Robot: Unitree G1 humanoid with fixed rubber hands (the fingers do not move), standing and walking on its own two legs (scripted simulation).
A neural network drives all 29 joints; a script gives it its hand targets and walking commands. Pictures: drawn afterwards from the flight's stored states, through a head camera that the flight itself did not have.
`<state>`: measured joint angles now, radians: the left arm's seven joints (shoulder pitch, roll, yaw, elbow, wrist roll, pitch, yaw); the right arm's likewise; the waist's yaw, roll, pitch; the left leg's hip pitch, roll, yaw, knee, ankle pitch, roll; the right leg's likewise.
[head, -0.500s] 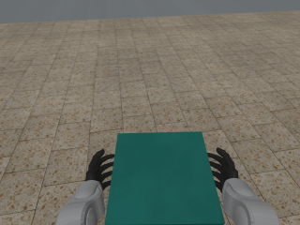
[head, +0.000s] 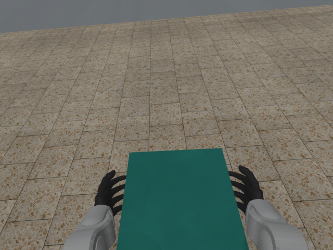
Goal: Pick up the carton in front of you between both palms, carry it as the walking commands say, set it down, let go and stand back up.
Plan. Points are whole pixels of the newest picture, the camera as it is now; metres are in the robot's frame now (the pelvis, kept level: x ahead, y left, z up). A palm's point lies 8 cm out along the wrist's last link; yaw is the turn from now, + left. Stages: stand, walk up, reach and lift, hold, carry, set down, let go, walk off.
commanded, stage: carry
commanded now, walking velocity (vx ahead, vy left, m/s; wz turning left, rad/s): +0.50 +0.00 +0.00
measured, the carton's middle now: (178, 216) +0.23 +0.00 -0.02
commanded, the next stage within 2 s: none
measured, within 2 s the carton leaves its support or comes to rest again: neither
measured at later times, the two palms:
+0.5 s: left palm (119, 101) +0.56 +0.19 +0.07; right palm (213, 100) +0.54 -0.11 +0.08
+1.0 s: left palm (142, 61) +0.84 +0.14 +0.06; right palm (212, 59) +0.85 -0.16 +0.05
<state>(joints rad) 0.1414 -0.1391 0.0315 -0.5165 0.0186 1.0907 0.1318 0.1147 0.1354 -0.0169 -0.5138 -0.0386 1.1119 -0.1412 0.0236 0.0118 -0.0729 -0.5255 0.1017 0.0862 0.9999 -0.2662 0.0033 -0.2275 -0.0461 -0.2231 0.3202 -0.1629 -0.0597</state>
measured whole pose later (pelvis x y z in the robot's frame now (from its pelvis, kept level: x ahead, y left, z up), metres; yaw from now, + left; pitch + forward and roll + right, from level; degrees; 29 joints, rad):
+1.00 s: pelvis +0.62 -0.01 +0.00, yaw +0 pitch +4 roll +1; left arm 0.12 -0.14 0.03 -0.54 0.02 1.08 0.12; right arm 0.10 0.13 -0.01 -0.54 -0.04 1.10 -0.14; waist 0.01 0.03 0.01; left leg -0.40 0.06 0.08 0.81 -0.39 -0.02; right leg -0.30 -0.05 -0.22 0.33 -0.10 -0.07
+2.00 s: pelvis +0.73 +0.03 -0.01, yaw -2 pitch +2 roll +0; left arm -0.18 -0.14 0.15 0.16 0.22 0.68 0.04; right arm -0.19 0.14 -0.16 0.18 -0.22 0.67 -0.05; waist 0.00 0.00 -0.06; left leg -0.30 0.06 0.20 0.51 -0.25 0.03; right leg -0.18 -0.09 -0.18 0.49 -0.33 0.03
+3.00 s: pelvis +0.70 +0.02 -0.01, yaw -3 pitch +0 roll +0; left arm -0.20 -0.14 0.15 0.13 0.24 0.74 0.03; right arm -0.21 0.14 -0.17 0.15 -0.24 0.72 -0.03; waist 0.00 -0.01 -0.03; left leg -0.26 0.06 0.14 0.46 -0.18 0.02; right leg -0.18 -0.05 -0.12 0.47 -0.29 0.00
